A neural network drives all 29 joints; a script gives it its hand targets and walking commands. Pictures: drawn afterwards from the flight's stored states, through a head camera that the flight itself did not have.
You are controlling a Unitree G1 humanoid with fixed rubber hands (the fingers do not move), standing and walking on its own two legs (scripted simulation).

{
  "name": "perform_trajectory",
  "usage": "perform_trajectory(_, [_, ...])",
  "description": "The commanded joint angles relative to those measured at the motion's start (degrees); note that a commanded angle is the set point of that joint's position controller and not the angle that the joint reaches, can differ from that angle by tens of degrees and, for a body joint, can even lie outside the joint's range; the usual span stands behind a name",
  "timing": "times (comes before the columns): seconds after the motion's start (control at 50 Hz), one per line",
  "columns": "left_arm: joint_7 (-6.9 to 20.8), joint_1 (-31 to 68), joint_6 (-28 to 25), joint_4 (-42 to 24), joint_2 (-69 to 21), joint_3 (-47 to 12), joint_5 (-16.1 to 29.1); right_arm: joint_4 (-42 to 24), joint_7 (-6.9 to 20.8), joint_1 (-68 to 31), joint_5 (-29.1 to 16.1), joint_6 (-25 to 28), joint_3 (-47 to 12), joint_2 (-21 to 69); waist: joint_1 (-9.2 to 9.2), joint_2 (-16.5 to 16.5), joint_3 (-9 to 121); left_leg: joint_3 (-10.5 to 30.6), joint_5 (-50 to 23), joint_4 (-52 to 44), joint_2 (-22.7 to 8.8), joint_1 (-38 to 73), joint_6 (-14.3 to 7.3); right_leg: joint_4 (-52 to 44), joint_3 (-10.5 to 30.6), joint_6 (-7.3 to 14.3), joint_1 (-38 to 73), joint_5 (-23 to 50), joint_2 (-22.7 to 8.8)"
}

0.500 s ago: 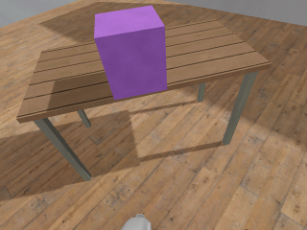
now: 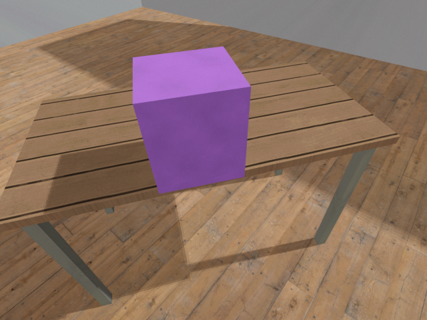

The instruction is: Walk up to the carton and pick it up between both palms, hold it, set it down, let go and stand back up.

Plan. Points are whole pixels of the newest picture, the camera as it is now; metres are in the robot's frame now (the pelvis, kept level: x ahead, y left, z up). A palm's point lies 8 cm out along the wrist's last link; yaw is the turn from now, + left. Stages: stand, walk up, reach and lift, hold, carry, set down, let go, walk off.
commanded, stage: walk up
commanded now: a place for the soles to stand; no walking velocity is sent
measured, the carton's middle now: (191, 120) +0.59 +0.07 +0.09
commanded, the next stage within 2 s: none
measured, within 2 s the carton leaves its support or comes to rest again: neither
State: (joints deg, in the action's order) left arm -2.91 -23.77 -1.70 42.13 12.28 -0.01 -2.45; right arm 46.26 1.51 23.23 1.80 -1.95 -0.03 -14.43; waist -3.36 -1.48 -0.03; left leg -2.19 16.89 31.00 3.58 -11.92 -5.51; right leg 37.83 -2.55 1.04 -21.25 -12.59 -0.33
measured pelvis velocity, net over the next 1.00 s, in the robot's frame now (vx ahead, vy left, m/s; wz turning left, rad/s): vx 0.06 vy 0.05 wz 0.05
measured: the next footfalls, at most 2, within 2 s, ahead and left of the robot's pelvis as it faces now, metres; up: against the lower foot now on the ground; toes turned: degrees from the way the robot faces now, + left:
right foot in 0.04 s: +0.11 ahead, -0.08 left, +0.00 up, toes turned -1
left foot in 0.36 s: +0.14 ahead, +0.19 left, +0.00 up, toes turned +3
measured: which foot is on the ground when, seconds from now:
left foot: down 0.00-0.04, up 0.06-0.34, down 0.36-1.00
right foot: up 0.00-0.02, down 0.04-1.00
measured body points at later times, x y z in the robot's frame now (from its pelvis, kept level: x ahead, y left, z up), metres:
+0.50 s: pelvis +0.08 +0.05 +0.00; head +0.09 +0.07 +0.44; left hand +0.12 +0.33 -0.14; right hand +0.22 -0.19 -0.12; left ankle +0.10 +0.19 -0.73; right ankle +0.07 -0.08 -0.73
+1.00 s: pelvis +0.06 +0.05 +0.00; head +0.07 +0.06 +0.45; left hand +0.09 +0.32 -0.14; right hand +0.13 -0.21 -0.13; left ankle +0.10 +0.19 -0.73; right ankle +0.07 -0.08 -0.73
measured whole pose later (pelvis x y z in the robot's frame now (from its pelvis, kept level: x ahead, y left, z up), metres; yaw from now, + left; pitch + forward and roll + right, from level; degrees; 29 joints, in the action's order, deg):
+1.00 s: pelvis +0.06 +0.05 +0.00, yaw +3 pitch -2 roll +0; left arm 0.2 -16.0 0.8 54.2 16.4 -2.0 -0.4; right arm 53.6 -0.3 14.6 0.1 -0.1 -1.7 -16.0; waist 0.1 0.0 -2.7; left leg 0.2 11.1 28.1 -1.9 -14.8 1.3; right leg 28.5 -2.8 -1.2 -10.7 -15.5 -2.6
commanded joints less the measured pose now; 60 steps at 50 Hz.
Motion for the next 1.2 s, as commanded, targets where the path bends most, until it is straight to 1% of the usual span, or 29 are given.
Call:
perform_trajectory(0.0, [-1.1, -4.9, -1.6, -2.0, 3.0, 1.2, 0.4, -2.2, -0.7, -0.9, 0.6, 0.5, 0.3, -5.2, 3.52, 1.2, -6.8, 12.8, 7.7, -6.5, -9.9, -17.3, 0.0, -11.0, 3.0, 0.4, 15.1, 1.2, -2.7])
perform_trajectory(0.02, [-1.2, -7.7, -1.7, -1.7, 4.3, 1.1, -0.5, -2.0, -0.8, 0.7, 0.6, 0.9, -0.4, -3.5, 4.0, 7.7, -4.4, 11.4, 9.0, 1.5, -8.0, -19.7, 2.2, -14.3, 14.9, 2.8, 19.0, -0.4, -12.3])
perform_trajectory(0.04, [-1.5, -8.1, -1.3, -1.4, 8.2, 2.3, 0.0, -2.3, -0.6, 2.2, 0.3, 1.2, -0.1, -3.3, 3.14, 9.5, -5.9, 7.5, 9.3, 9.4, -3.6, -21.7, 5.1, -18.5, 25.5, 7.9, 17.4, 6.8, -20.7])
perform_trajectory(0.08, [-1.4, -7.7, -1.3, -0.7, 8.7, 3.0, 0.9, -3.4, -0.6, -3.4, 1.4, 0.3, 1.3, -7.1, 5.53, 11.6, -4.5, 4.8, 14.5, 17.8, -4.1, -24.1, 6.0, -20.4, 32.5, 13.9, 19.7, 10.5, -25.8])
perform_trajectory(0.1, [-1.3, -8.5, -1.6, 0.7, 9.0, 3.0, 1.1, -2.7, -0.5, -4.4, 2.0, 0.2, 1.6, -6.3, 5.92, 5.9, -6.3, 6.3, 13.2, 20.5, -5.0, -24.3, 6.7, -18.6, 27.0, 13.0, 18.9, 17.6, -24.4])
perform_trajectory(0.12, [-1.5, -6.6, -1.6, 0.1, 9.1, 3.0, 0.6, -1.9, -0.5, -4.8, 1.4, 0.0, 1.9, -6.0, 4.86, 5.9, -1.7, 7.3, 11.6, 21.8, -5.9, -19.9, 7.4, -18.8, 21.7, 11.9, 19.2, 14.9, -20.1])
perform_trajectory(0.14, [-1.5, -4.8, -1.9, 0.0, 10.2, 3.0, 0.3, -1.6, -0.3, -4.4, 1.3, -0.4, 1.8, -4.3, 4.25, 8.1, -0.5, 6.6, 11.6, 22.2, -5.7, -18.1, 7.8, -17.9, 18.9, 11.7, 16.3, 18.5, -20.5])
perform_trajectory(0.2, [0.0, 1.1, -1.3, -0.3, 8.4, 2.2, 0.5, -0.8, -0.7, -3.9, 0.4, -0.2, 1.2, -2.5, 3.59, 9.0, -1.5, 3.1, 3.1, 17.3, -4.1, -8.4, 8.2, -14.6, 5.6, 8.0, 8.3, 22.8, -12.3])
perform_trajectory(0.22, [0.5, 2.9, -1.3, -0.2, 8.9, 1.7, 0.1, -0.2, -0.9, -2.4, 0.0, -0.1, 1.0, -1.6, 2.39, 11.3, -2.0, 1.6, 1.8, 13.3, -3.2, -7.4, 8.1, -13.1, 3.6, 7.5, 8.1, 25.1, -12.8])
perform_trajectory(0.26, [1.6, 2.7, 0.1, 0.9, 9.2, 2.1, 0.8, -1.3, -1.1, -7.9, -0.3, 0.3, 0.7, -1.9, 4.39, 12.3, -5.2, -0.5, -2.9, 8.1, -2.2, -5.5, 8.0, -11.6, 1.6, 6.6, 4.8, 20.2, -9.7])
perform_trajectory(0.28, [1.7, 3.8, 0.7, 1.5, 12.4, 2.3, 1.0, -1.8, -1.1, -9.0, -0.7, 0.5, 1.2, -2.8, 4.35, 10.0, -1.4, -3.1, -7.7, 4.6, -0.3, -1.0, 7.3, -9.6, 2.7, 6.4, 5.0, 19.6, -9.8])
perform_trajectory(0.3, [1.8, 5.0, 1.4, 1.8, 12.5, 2.9, 1.1, -2.5, -1.3, -8.8, -0.8, 1.1, 0.5, -0.9, 3.51, 13.9, -3.2, -2.6, -11.4, -1.3, -0.9, 0.1, 7.5, -7.4, 1.6, 5.4, 4.6, 19.7, -9.9])
perform_trajectory(0.34, [2.4, 3.2, 1.7, 1.7, 11.6, 2.2, 1.3, -2.4, -2.2, -7.6, -0.7, 1.5, 2.4, -6.3, 3.64, 9.4, -0.1, 2.1, -20.3, -0.5, -5.0, 7.8, 5.1, -6.1, 3.0, 3.2, 0.2, 10.3, -9.3])
perform_trajectory(0.36, [2.5, 1.8, 1.8, 1.4, 8.3, 1.3, 1.3, -2.6, -2.4, -5.3, -1.0, 1.8, 2.6, -9.0, 3.96, -0.7, 2.1, 10.0, -26.4, -2.8, -13.1, 11.9, 3.2, -1.4, 0.5, 0.8, -2.6, -4.2, -5.5])
perform_trajectory(0.38, [2.1, 1.7, 2.5, 2.1, 6.6, 0.5, 1.7, -2.2, -2.6, -6.4, -1.8, 1.7, 3.2, -11.1, 3.28, -8.9, 2.1, 17.6, -22.4, -9.5, -18.6, 1.8, -1.7, 4.2, -1.3, -1.0, 3.3, -13.1, -2.3])
perform_trajectory(0.42, [2.2, 3.2, 3.1, 1.9, 7.1, 0.4, 1.3, -2.2, -3.4, -11.0, -1.9, 1.6, 1.4, -9.3, 4.39, -6.9, -1.4, 18.5, -26.5, -9.7, -18.3, 2.8, -2.9, 2.4, 0.1, -1.3, 2.7, -15.5, -2.2])
perform_trajectory(0.44, [2.0, 1.8, 2.6, 2.4, 6.9, -0.4, 1.8, -1.6, -3.3, -12.9, -2.8, 1.9, 0.4, -7.7, 5.68, -9.4, -0.5, 13.6, -29.8, -8.6, -15.7, 0.9, -1.9, -2.6, 2.4, -0.4, 5.3, -11.5, -3.4])
perform_trajectory(0.48, [2.4, 2.0, 1.5, 3.6, 7.8, -0.2, 1.7, -1.4, -3.0, -14.6, -2.6, 1.8, 0.0, -6.7, 5.12, -8.6, 1.4, 9.3, -33.7, -4.6, -11.6, 1.3, 0.3, -9.0, 2.0, -1.3, 10.9, 5.8, -4.0])
perform_trajectory(0.5, [2.4, 2.9, 0.9, 3.5, 9.2, 0.1, 1.9, -1.6, -2.4, -16.2, -2.0, 2.0, 0.2, -7.2, 5.16, -5.4, 2.4, 8.3, -28.2, -3.3, -11.0, 2.5, 1.3, -9.4, 2.5, -0.9, 10.8, 7.9, -5.7])
perform_trajectory(0.52, [2.6, 5.3, 1.2, 3.5, 11.3, 0.6, 1.9, -1.8, -2.1, -12.5, -2.1, 2.1, 0.1, -5.7, 2.96, -1.6, 2.7, 7.5, -20.3, -4.4, -9.6, 1.5, 2.8, -9.7, 4.5, 0.3, 10.1, 5.4, -6.4])
perform_trajectory(0.54, [2.8, 5.8, 1.6, 4.3, 10.6, 0.2, 1.6, -1.0, -2.3, -12.9, -2.1, 1.9, -0.2, -6.4, 3.79, 0.9, 1.5, 8.3, -18.8, -5.1, -10.2, 3.0, 2.6, -10.0, 2.3, -0.6, 8.2, 5.6, -5.5])
perform_trajectory(0.64, [2.8, 7.3, 2.2, 5.9, 10.0, 0.1, 2.1, -0.3, -2.3, -12.1, -2.3, 2.6, -0.3, -6.4, 4.07, 0.1, -2.0, 7.4, -18.3, -6.0, -9.9, -2.5, 2.6, -10.7, 3.6, -0.3, 8.7, 6.0, -5.5])
perform_trajectory(0.66, [3.3, 6.8, 1.9, 6.3, 8.6, -0.3, 2.0, 0.2, -2.1, -12.8, -1.7, 2.8, -0.5, -7.0, 5.56, 0.7, 3.4, 8.5, -19.3, -6.7, -10.5, 0.6, 2.2, -10.7, 2.6, -0.1, 11.6, 3.1, -5.5])
perform_trajectory(0.84, [2.9, 7.0, 1.9, 9.3, 10.1, -0.7, 1.9, 3.4, -1.9, -9.8, -1.6, 2.3, -0.2, -7.8, 3.01, 2.8, -4.8, 7.1, -4.0, -8.4, -9.6, -2.1, 3.4, -16.4, 4.6, 0.6, 5.7, -3.1, -6.2])
perform_trajectory(1.0, [3.1, 8.3, 2.0, 9.3, 11.1, -1.0, 1.6, 5.0, -2.2, -9.7, -1.5, 2.1, 0.2, -9.0, 3.78, 2.0, -4.7, 8.0, 2.1, -10.1, -9.1, -3.2, 3.1, -16.5, 4.7, 1.2, 4.8, -7.4, -5.2])
perform_trajectory(1.02, [3.1, 6.9, 1.9, 9.4, 11.7, -0.6, 2.0, 5.2, -2.1, -10.2, -1.2, 2.1, 0.1, -9.3, 4.22, -1.6, -2.8, 8.2, 2.1, -11.0, -9.1, -4.2, 3.0, -14.9, 3.6, 1.1, 8.2, -7.0, -5.1])
perform_trajectory(1.08, [2.7, 5.7, 1.8, 11.1, 11.3, -0.4, 1.9, 5.5, -2.4, -7.0, -1.5, 2.5, -0.5, -8.1, 3.73, 2.4, -1.5, 7.4, 0.2, -9.2, -8.7, -2.8, 4.1, -16.3, 5.7, 1.9, 8.5, -7.6, -5.3])
perform_trajectory(1.12, [3.0, 6.0, 1.7, 10.6, 11.6, -0.7, 1.9, 5.8, -2.2, -8.0, -1.8, 2.4, -0.4, -8.3, 4.26, -0.4, -2.6, 6.9, -4.1, -7.8, -8.3, -2.8, 4.2, -16.4, 4.7, 0.9, 7.5, -4.9, -5.8])
perform_trajectory(1.18, [2.7, 7.2, 1.8, 10.5, 11.9, -0.6, 1.7, 6.4, -2.4, -5.6, -1.9, 2.5, -0.6, -8.2, 3.32, 4.6, -2.6, 6.4, -7.8, -6.4, -8.0, -2.5, 4.7, -17.0, 4.8, 1.4, 8.0, -2.6, -6.5])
